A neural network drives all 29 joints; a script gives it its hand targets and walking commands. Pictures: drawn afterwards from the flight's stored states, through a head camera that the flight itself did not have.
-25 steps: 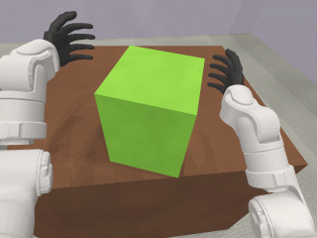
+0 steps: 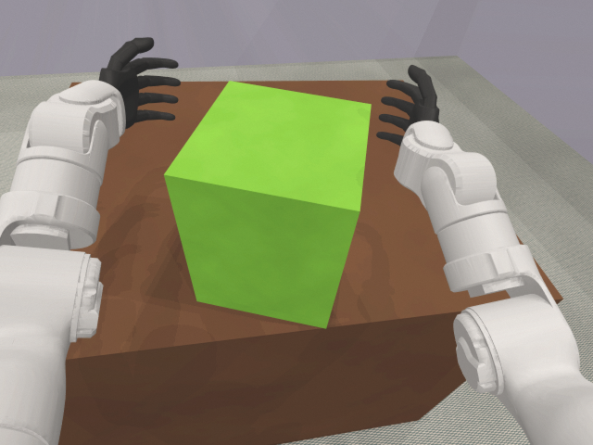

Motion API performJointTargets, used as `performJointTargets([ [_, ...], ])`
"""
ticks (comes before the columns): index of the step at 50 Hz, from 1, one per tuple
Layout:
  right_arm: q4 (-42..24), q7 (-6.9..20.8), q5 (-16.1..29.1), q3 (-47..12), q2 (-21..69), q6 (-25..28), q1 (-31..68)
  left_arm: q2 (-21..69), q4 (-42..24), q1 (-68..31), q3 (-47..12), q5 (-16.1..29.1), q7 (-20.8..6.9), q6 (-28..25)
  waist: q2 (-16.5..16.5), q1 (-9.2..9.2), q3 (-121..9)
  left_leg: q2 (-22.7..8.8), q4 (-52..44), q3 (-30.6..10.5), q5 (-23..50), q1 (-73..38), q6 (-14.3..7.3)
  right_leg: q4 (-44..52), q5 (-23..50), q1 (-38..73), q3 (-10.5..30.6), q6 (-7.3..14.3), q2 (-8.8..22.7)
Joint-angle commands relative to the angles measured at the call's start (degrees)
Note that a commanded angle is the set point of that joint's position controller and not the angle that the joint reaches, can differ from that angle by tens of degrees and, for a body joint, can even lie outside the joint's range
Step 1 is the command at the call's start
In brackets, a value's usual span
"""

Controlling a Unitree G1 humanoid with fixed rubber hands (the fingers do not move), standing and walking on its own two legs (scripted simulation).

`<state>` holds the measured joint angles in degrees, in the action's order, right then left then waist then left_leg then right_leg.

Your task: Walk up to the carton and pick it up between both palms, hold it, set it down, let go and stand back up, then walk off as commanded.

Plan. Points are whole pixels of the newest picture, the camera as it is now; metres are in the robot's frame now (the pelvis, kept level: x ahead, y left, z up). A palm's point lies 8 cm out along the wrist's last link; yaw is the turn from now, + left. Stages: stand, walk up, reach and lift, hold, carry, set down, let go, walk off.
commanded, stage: reach and lift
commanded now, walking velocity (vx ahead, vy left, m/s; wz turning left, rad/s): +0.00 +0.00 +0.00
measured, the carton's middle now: (279, 208) +0.41 -0.01 +0.10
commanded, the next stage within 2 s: none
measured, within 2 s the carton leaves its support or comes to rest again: neither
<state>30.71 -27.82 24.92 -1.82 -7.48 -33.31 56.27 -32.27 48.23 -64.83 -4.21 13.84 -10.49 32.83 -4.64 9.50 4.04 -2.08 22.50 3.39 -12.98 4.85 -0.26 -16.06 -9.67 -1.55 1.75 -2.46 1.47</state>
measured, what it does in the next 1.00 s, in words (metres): stands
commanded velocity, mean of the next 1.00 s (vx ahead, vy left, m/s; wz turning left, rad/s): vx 0.00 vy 0.00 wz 0.00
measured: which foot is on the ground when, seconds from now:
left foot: down 0.00-1.00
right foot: down 0.00-1.00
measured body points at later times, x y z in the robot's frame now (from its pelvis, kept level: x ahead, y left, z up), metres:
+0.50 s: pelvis -0.01 +0.00 +0.00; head +0.00 +0.03 +0.45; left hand +0.47 +0.17 +0.17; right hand +0.40 -0.16 +0.18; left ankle +0.00 +0.11 -0.75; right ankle -0.01 -0.16 -0.75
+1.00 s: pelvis -0.01 +0.00 +0.00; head +0.01 +0.04 +0.45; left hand +0.47 +0.15 +0.16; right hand +0.40 -0.15 +0.17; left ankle +0.00 +0.11 -0.75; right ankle -0.01 -0.16 -0.75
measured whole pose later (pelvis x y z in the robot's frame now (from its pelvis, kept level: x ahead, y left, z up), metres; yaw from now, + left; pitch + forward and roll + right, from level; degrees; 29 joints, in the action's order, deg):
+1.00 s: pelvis -0.01 +0.00 +0.00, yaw +1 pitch +0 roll -1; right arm 37.8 -28.6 20.3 -1.8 0.7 -16.2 49.2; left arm -25.2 52.0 -55.3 -4.9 13.8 -7.4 17.8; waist -4.2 10.3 1.0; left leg -2.1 23.0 2.4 -11.4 12.0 -0.3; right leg -15.9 -8.3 -8.0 0.5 -2.6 1.4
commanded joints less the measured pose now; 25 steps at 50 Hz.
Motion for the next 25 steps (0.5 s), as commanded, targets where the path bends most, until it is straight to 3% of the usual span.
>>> performJointTargets([
  [1,-8.9,0.3,-0.1,4.5,-1.0,6.2,18.3,-5.1,-6.3,-18.8,1.7,3.0,-0.1,-5.5,8.1,5.82,-30.2,2.3,-0.1,-1.4,19.7,-2.6,1.2,-2.3,35.4,5.7,-4.6,1.3,-2.9],
  [9,-1.7,1.4,-2.0,4.4,2.3,8.1,13.4,-4.0,-11.2,-19.1,0.3,3.3,1.5,-12.0,11.7,7.01,-27.6,1.6,-0.1,-2.4,19.1,-4.1,1.5,-0.9,24.5,0.8,-5.6,1.8,-3.8],
  [12,2.7,1.6,-2.2,4.2,3.4,8.8,12.3,-2.7,-8.0,-18.4,-1.5,3.8,1.5,-13.7,12.0,7.55,-25.0,1.4,-0.7,-2.6,16.2,-3.1,1.2,-0.2,21.4,-0.5,-5.7,2.1,-3.5],
  [15,4.2,1.6,-1.9,2.6,4.5,9.9,11.9,-1.5,-2.3,-16.0,-2.2,4.3,1.1,-14.8,10.1,7.01,-23.3,1.5,-1.3,-2.4,12.9,-1.0,0.2,0.1,20.0,-0.8,-5.6,1.9,-3.1],
  [20,0.0,1.0,-3.1,1.7,4.6,13.5,12.5,0.1,2.8,-13.1,-1.7,3.0,0.9,-15.7,8.1,5.02,-24.1,1.9,-1.1,-2.1,10.5,0.9,-1.0,-0.1,20.0,-1.9,-5.6,0.7,-2.7],
  [25,-4.1,0.6,-4.5,1.7,5.0,15.9,12.2,0.0,1.2,-14.4,0.0,2.1,1.7,-17.3,6.5,3.99,-28.7,2.2,-0.5,-2.0,10.7,2.1,-1.5,-1.3,21.2,-1.8,-5.3,-0.1,-2.9],
])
